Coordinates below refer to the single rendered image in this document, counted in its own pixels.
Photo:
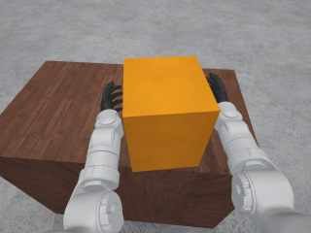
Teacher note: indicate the pedestal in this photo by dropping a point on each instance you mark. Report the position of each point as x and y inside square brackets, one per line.
[44, 138]

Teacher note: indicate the robot left forearm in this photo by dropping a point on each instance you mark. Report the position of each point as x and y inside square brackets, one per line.
[103, 155]

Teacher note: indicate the robot right forearm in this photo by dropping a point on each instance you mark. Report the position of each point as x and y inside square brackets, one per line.
[239, 144]

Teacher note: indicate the right robot upper arm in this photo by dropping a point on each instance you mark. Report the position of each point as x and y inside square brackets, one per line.
[265, 196]

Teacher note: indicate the left robot upper arm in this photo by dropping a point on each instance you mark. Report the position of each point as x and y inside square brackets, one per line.
[97, 211]

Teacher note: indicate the robot right hand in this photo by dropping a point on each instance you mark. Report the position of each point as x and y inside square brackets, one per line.
[217, 87]

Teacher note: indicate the carton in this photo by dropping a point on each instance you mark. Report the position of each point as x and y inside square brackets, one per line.
[168, 110]

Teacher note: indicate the robot left hand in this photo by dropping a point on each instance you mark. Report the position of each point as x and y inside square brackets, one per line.
[107, 97]

